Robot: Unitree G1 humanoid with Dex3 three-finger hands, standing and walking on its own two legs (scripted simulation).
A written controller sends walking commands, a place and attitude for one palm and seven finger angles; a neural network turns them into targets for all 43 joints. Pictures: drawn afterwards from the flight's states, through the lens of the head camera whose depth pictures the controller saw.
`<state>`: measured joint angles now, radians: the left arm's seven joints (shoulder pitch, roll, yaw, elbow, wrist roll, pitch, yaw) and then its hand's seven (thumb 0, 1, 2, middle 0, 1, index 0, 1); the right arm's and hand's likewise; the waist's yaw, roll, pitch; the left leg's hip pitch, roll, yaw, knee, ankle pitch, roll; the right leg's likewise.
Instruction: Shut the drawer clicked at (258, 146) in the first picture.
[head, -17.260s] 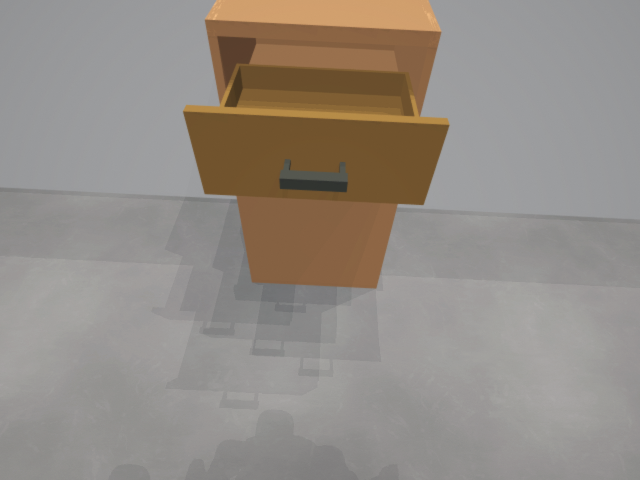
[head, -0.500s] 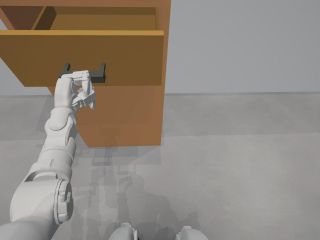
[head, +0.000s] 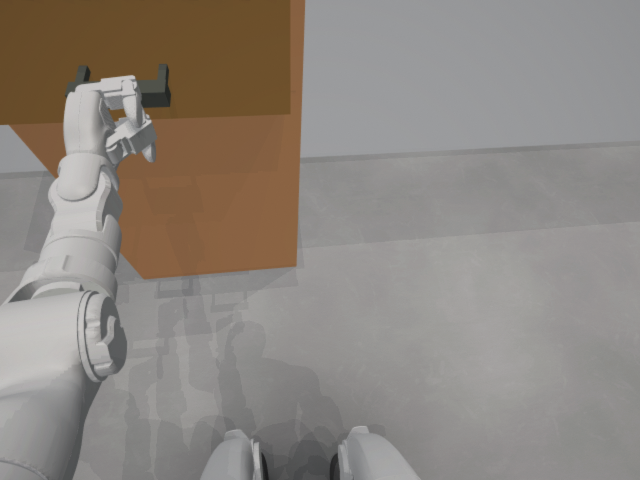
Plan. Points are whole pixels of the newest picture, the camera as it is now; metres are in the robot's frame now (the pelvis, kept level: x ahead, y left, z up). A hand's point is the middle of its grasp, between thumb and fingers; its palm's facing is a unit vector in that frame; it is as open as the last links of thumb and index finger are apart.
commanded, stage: push the drawer shut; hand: left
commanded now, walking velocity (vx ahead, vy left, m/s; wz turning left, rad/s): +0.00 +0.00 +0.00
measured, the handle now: (122, 83) +0.60 +0.19 +0.10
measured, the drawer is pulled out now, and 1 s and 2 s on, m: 0.06 0.00 0.00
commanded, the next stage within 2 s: pull the fist back off the drawer in 0.80 s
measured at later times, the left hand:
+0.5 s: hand (146, 92) +0.58 +0.16 +0.10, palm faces +0.02 -1.00 -0.03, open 3.3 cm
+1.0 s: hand (141, 86) +0.59 +0.17 +0.10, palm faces +0.02 -1.00 -0.03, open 3.3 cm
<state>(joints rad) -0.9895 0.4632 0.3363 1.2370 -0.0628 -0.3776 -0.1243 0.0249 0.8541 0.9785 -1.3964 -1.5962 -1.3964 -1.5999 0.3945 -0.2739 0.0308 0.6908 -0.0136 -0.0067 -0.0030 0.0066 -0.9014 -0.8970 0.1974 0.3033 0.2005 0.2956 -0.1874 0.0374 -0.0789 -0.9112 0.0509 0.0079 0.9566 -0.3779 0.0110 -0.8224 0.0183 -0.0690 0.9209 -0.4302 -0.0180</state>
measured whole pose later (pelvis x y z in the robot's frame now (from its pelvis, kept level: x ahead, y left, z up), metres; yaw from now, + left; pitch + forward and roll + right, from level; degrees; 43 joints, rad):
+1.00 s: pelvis -0.01 +0.02 -0.02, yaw -1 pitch +26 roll -6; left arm -1.31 0.65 0.33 1.40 0.03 -0.28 -0.09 0.07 0.70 0.97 -1.40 -1.60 -1.40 -1.60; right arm 0.46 -0.27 0.07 0.68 -0.06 -0.01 0.01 0.00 -0.90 -0.90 0.20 0.30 0.20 0.30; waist -0.29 0.05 -0.08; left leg -1.12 0.05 -0.02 1.05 -0.39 0.03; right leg -0.99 0.03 -0.10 0.96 -0.42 0.00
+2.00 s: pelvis +0.06 +0.01 +0.03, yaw -2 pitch +15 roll -2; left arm -0.48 0.32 0.31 0.66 -0.17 -0.22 -0.15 0.02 0.90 0.90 -1.40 -1.60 -1.39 -1.60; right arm 0.40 -0.26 0.00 0.57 0.03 0.08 0.03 0.01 -0.90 -0.90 0.20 0.30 0.20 0.30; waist -0.09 0.06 -0.15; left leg -0.62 0.05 0.03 0.79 -0.42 0.01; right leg -0.54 0.03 -0.02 0.72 -0.43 0.00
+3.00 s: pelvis +0.03 +0.01 +0.06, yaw +0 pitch -5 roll -1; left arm 0.56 0.33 0.29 -0.47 -0.07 -0.12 0.09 0.02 0.89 0.90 -1.40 -1.60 -1.40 -1.60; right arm 0.20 -0.24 0.02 0.62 0.00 -0.07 -0.08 0.01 -0.90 -0.90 0.20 0.30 0.20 0.30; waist 0.07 0.08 0.02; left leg -0.11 0.01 0.02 0.42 -0.22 0.01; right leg -0.02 0.01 -0.02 0.36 -0.25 0.00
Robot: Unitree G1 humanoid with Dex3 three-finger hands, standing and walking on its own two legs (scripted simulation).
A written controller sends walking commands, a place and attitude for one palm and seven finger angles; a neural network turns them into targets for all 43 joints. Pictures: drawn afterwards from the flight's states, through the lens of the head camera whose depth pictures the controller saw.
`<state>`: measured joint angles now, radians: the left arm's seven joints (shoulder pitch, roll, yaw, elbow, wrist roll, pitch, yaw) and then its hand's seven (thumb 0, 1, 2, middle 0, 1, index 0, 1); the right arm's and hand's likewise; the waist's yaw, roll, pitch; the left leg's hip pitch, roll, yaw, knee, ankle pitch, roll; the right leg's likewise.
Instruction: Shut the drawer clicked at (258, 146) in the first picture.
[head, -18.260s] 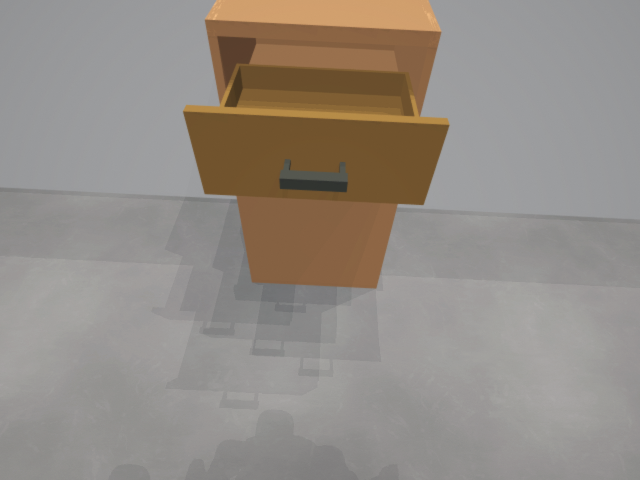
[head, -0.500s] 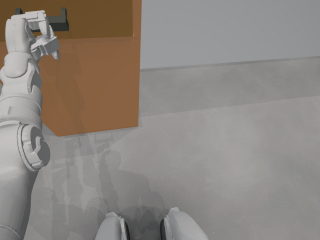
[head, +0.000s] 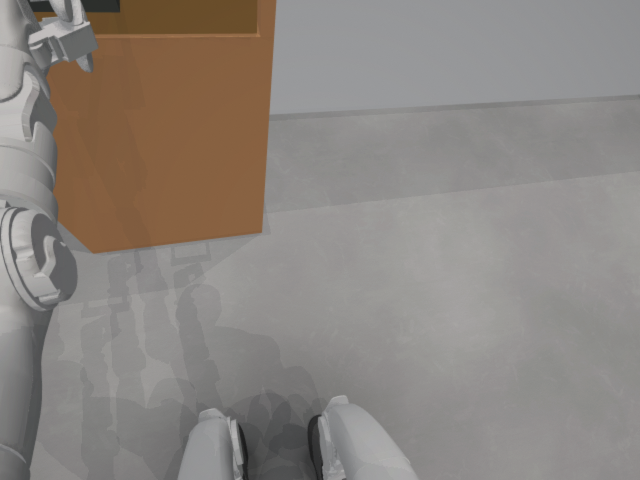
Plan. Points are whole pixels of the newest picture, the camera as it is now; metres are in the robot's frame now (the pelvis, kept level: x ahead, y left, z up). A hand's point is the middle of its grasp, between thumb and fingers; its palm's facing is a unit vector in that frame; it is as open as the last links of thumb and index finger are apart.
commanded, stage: pull the fist back off the drawer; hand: left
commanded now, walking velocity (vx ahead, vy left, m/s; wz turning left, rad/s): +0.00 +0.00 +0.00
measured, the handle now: out of the picture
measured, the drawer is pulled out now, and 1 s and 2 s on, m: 0.00 0.00 0.00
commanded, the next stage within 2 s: draw the hand back to the body in 0.60 s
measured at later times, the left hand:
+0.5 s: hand (91, 32) +0.59 +0.15 +0.12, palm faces +0.05 -1.00 -0.01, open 3.3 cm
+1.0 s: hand (53, 83) +0.50 +0.17 +0.14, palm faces +0.05 -1.00 -0.02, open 3.3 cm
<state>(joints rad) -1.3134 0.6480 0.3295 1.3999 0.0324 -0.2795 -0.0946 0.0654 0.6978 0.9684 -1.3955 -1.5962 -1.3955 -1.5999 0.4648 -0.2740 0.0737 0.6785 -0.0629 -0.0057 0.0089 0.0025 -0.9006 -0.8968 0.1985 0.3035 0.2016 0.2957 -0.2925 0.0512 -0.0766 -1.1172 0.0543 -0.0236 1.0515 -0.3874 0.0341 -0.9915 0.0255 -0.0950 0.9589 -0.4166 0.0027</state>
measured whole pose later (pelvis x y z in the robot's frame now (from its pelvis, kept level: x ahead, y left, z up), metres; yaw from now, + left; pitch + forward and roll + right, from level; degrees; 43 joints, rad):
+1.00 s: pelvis +0.07 -0.01 +0.05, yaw -1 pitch +15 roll -2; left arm -0.48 0.32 0.31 0.66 -0.17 -0.22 -0.15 0.02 0.90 0.90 -1.40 -1.60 -1.39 -1.60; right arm 0.40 -0.26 0.00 0.57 0.03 0.08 0.03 0.01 -0.90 -0.90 0.20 0.30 0.20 0.30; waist -0.09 0.06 -0.15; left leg -0.62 0.05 0.03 0.79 -0.42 0.01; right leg -0.54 0.03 -0.02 0.72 -0.43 0.00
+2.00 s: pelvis +0.04 -0.01 +0.08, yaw +1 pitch -5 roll -1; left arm 0.56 0.33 0.29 -0.47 -0.07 -0.12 0.09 0.02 0.89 0.90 -1.40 -1.60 -1.40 -1.60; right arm 0.20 -0.24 0.02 0.62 0.00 -0.07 -0.08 0.01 -0.90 -0.90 0.20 0.30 0.20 0.30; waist 0.07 0.08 0.02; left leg -0.11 0.01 0.02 0.42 -0.22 0.01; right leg -0.02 0.01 -0.02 0.36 -0.25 0.00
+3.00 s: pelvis -0.06 +0.01 +0.07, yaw +2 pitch -1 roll -3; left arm 0.62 0.37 0.36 -0.57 -0.03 -0.26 0.14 0.01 0.89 0.90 -1.40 -1.59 -1.40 -1.60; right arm 0.21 -0.23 -0.01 0.56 0.00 -0.04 -0.08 0.01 -0.90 -0.90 0.20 0.30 0.20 0.30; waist 0.01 0.04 0.04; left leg -0.43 0.00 0.01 0.58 -0.23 0.05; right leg -0.32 0.00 -0.02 0.48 -0.16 0.02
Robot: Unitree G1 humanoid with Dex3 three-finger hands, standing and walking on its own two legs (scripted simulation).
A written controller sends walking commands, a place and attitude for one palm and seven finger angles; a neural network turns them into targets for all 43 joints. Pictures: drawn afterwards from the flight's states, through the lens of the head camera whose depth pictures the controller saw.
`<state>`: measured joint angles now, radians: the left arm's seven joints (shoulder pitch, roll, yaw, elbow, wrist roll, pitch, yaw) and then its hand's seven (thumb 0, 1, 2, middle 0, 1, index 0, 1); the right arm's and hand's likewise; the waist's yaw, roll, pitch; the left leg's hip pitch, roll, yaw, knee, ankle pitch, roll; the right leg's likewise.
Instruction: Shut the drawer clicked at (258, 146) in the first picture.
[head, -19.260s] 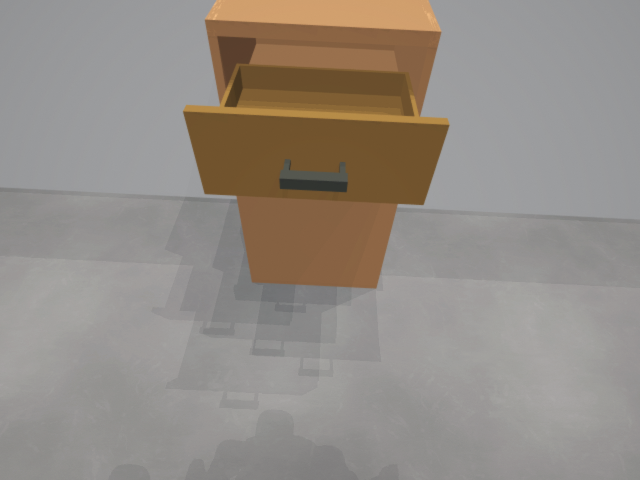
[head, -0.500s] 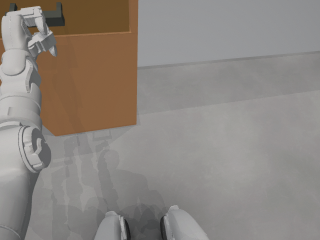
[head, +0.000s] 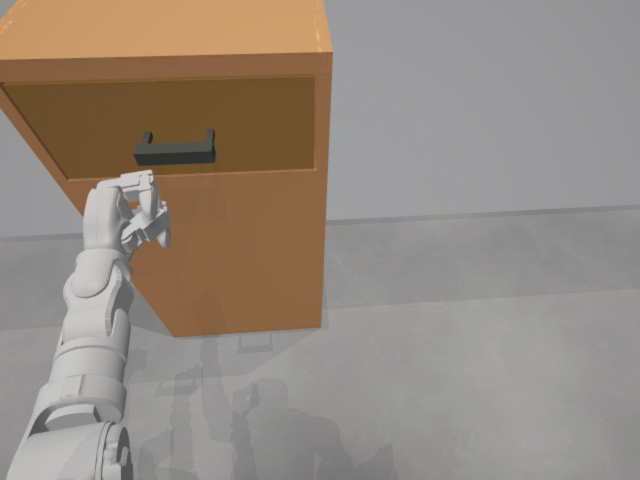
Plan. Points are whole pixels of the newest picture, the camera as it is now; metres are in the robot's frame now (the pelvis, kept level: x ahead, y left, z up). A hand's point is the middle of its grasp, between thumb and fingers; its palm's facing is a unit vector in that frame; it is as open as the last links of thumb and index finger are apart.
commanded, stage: draw the hand back to the body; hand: left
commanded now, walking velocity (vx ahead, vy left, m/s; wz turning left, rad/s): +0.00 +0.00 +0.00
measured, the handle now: (177, 144) +0.59 +0.21 +0.07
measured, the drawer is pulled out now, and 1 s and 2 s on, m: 0.00 0.00 0.00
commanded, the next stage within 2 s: step back with the hand held close in 1.08 s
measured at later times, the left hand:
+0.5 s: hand (68, 331) +0.25 +0.22 +0.15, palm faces +0.29 -0.92 -0.25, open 3.3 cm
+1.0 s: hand out of the picture +0.13 +0.24 +0.20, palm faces +0.42 -0.81 -0.41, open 3.3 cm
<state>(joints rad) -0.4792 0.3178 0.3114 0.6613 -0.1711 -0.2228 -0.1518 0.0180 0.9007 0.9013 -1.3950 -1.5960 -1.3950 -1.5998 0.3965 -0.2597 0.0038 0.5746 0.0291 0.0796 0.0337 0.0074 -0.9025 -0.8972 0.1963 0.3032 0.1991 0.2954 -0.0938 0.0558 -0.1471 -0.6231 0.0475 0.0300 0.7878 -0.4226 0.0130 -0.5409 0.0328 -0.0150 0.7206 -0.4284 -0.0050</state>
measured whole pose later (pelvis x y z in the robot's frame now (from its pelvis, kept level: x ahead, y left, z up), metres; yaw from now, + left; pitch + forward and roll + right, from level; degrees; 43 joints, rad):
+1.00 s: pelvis -0.03 +0.00 +0.04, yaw +2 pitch -5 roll -1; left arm 0.56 0.33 0.29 -0.47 -0.07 -0.12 0.09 0.02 0.89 0.90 -1.40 -1.60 -1.40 -1.60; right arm 0.20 -0.24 0.02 0.62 0.00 -0.07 -0.08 0.01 -0.90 -0.90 0.20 0.30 0.20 0.30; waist 0.07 0.08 0.02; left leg -0.11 0.01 0.02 0.42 -0.22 0.01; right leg -0.02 0.01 -0.02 0.36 -0.25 0.00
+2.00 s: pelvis -0.13 +0.02 +0.02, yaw +3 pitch -1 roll -3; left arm 0.62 0.37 0.36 -0.57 -0.03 -0.26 0.14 0.01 0.89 0.90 -1.40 -1.59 -1.40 -1.60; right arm 0.21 -0.23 -0.01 0.56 0.00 -0.04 -0.08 0.01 -0.90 -0.90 0.20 0.30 0.20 0.30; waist 0.01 0.04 0.04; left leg -0.43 0.00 0.01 0.58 -0.23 0.05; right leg -0.32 0.00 -0.02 0.48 -0.16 0.02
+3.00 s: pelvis -0.37 +0.03 +0.02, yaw +1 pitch -1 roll +1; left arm 0.51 0.39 0.39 -0.53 0.00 -0.20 0.17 0.02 0.89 0.90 -1.41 -1.60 -1.41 -1.60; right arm 0.29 -0.18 -0.01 0.65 -0.01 -0.14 -0.08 0.02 -0.90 -0.90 0.20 0.30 0.20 0.30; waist -0.05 -0.08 -0.01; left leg -0.21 0.00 0.02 0.56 -0.34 0.01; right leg -0.54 -0.01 -0.03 1.04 -0.43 0.00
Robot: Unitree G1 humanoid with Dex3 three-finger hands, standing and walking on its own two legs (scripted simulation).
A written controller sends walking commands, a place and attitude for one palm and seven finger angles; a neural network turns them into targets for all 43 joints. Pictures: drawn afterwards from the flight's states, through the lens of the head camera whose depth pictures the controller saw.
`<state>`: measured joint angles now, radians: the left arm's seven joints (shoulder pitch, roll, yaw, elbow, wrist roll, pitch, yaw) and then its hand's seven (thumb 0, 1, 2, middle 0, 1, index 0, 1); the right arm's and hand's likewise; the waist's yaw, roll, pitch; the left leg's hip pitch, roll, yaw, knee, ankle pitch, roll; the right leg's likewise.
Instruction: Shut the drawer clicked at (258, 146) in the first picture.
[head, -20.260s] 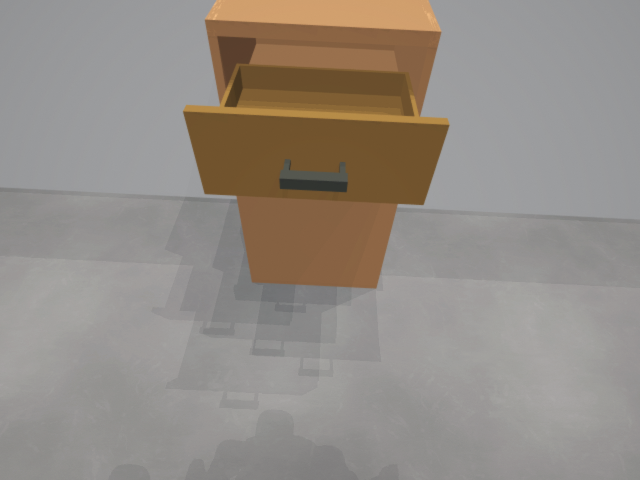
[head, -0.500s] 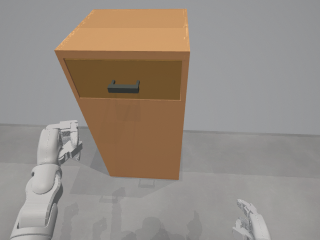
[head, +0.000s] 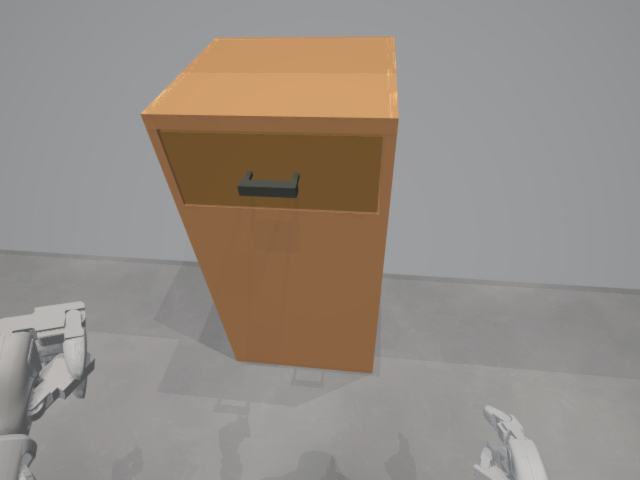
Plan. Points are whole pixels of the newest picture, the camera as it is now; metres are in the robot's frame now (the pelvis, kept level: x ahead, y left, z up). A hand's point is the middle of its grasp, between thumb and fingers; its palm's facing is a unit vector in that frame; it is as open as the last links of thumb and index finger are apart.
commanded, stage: draw the hand back to the body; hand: left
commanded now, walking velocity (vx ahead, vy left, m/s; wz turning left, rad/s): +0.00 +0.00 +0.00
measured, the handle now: (270, 182) +0.63 +0.19 +0.03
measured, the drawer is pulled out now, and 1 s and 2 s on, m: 0.00 0.00 0.00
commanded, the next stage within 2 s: step back with the hand held close in 0.08 s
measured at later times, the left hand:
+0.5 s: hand (101, 352) +0.19 +0.25 +0.14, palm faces +0.24 -0.83 -0.50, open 3.2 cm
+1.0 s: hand (2, 462) +0.09 +0.27 +0.15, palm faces +0.37 -0.81 -0.46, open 3.2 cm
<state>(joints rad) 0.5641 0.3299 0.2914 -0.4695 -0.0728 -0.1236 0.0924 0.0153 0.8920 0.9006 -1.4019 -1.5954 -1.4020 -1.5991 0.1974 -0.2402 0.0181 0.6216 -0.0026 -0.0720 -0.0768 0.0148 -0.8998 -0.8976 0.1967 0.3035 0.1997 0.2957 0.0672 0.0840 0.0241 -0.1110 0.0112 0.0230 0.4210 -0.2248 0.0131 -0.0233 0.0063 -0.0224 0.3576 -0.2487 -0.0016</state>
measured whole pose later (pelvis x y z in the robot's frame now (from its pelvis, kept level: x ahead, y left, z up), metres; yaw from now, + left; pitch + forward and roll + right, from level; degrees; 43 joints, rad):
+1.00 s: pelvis -0.10 +0.03 -0.01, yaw +1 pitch -1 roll -3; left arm 0.62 0.37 0.36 -0.57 -0.03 -0.26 0.14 0.01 0.89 0.90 -1.40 -1.59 -1.40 -1.60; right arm 0.21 -0.23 -0.01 0.56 0.00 -0.04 -0.08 0.01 -0.90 -0.90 0.20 0.30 0.20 0.30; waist 0.01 0.04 0.04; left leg -0.43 0.00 0.01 0.58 -0.23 0.05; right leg -0.32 0.00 -0.02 0.48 -0.16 0.02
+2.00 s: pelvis -0.33 +0.04 -0.01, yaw -1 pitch -1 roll +1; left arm 0.51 0.39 0.39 -0.53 0.00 -0.20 0.17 0.02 0.89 0.90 -1.41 -1.60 -1.41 -1.60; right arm 0.29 -0.18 -0.01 0.65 -0.01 -0.14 -0.08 0.02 -0.90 -0.90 0.20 0.30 0.20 0.30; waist -0.05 -0.08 -0.01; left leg -0.21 0.00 0.02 0.56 -0.34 0.01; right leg -0.54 -0.01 -0.03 1.04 -0.43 0.00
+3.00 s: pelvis -0.29 +0.05 +0.00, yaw +1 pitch +0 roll -1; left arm 0.65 0.40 0.37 -0.59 -0.04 -0.23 0.14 0.01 0.89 0.90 -1.40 -1.59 -1.40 -1.60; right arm 0.18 -0.19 0.01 0.58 0.01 -0.07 -0.07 0.01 -0.90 -0.90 0.20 0.30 0.20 0.30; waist -0.01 -0.01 0.06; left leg -0.22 0.02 0.08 0.47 -0.24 0.02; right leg -0.19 0.00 -0.04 0.44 -0.25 0.00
